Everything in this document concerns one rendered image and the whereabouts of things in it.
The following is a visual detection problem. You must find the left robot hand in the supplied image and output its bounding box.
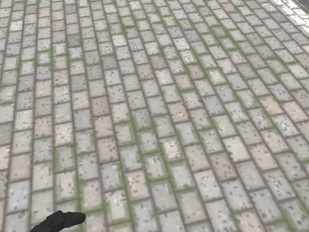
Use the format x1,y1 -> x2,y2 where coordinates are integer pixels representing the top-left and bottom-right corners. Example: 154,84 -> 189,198
30,210 -> 86,232

